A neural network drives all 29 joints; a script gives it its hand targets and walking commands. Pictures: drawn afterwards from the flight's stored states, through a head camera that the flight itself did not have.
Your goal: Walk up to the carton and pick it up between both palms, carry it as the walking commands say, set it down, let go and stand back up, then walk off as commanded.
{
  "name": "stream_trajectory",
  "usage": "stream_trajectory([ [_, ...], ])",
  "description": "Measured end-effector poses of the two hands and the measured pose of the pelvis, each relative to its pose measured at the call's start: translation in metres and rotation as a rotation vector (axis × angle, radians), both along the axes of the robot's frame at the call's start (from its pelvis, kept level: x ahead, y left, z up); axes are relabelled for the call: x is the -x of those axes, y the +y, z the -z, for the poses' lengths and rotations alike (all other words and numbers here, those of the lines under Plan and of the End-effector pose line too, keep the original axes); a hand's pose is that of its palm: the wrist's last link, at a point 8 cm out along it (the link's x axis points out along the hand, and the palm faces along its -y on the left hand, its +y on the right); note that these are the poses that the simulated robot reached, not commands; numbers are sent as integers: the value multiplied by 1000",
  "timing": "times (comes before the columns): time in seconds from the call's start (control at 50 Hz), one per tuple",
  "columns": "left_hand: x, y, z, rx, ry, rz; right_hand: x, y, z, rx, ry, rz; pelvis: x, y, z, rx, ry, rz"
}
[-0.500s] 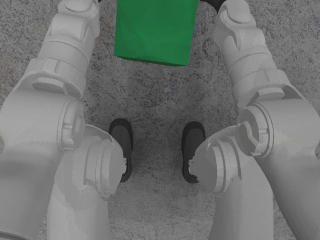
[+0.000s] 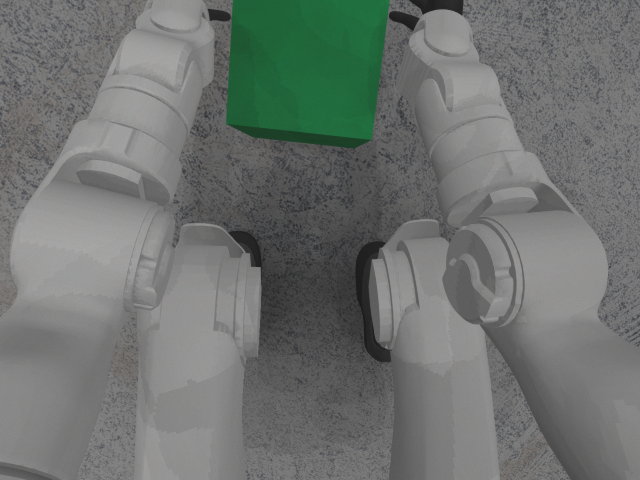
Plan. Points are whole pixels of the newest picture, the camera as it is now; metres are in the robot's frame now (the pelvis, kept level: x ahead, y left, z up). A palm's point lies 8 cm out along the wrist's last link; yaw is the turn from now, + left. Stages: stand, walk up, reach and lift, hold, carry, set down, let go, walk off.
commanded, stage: reach and lift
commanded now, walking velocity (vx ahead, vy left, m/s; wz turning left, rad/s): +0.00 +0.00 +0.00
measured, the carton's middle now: (310, 48) +0.54 +0.01 -0.23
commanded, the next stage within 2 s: none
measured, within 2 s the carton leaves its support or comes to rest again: neither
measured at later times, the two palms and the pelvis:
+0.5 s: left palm (204, 2) +0.53 +0.11 -0.11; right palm (463, 26) +0.52 -0.11 -0.09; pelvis +0.00 -0.01 +0.03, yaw +1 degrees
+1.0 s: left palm out of the picture +0.51 +0.12 -0.04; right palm out of the picture +0.51 -0.10 -0.01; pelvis -0.01 +0.00 +0.06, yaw +1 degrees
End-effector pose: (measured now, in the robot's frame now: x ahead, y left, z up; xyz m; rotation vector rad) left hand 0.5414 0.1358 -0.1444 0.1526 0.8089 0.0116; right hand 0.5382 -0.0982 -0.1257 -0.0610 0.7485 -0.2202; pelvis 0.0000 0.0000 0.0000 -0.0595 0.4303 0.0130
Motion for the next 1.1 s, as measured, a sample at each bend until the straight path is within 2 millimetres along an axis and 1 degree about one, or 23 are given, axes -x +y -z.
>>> stream_trajectory([
  [0.06,0,-4,2,-4,22,11,2,-3,3,17,25,10,-1,1,-1,2,4,0],
  [0.12,-3,-8,3,1,30,15,-1,-6,3,36,33,27,-2,1,-4,3,-9,-2],
  [0.2,-12,-14,-8,-14,-7,-7,-9,-5,-10,70,-7,82,-5,0,-7,2,-10,-4],
  [0.28,-14,-18,-19,-40,-39,-43,-11,-4,-22,81,-45,127,-6,-2,-11,-4,-12,-5],
  [0.34,-10,-19,-22,-37,-30,-42,-5,-5,-23,67,-38,134,-5,-4,-15,-9,-16,-5],
  [0.4,-3,-20,-23,-47,-7,-32,5,-6,-21,55,-12,140,-4,-5,-20,-13,-19,-5],
  [0.44,2,-21,-27,-54,7,-28,10,-8,-24,46,2,143,-4,-6,-24,-15,-27,-6],
  [0.5,11,-24,-37,-52,0,-25,16,-10,-36,35,-8,153,-2,-8,-28,-19,-49,-7],
  [0.58,21,-26,-52,-30,-10,-51,19,-11,-58,33,-26,153,3,-9,-34,-22,-83,-8],
  [0.64,21,-25,-61,1,-17,-83,20,-11,-67,42,-39,155,5,-8,-37,-21,-87,-7],
  [0.72,16,-25,-67,0,-23,-81,22,-10,-69,46,-43,160,6,-7,-44,-16,-77,-6],
  [0.78,15,-24,-72,4,-29,-81,20,-9,-74,46,-50,163,5,-5,-47,-12,-78,-6],
  [0.92,22,-20,-93,15,-52,-86,20,-5,-104,44,-77,161,7,-3,-56,-6,-113,-8],
  [1.1,31,-18,-123,17,-49,-86,29,-2,-134,57,-76,155,12,0,-76,1,-147,-11],
])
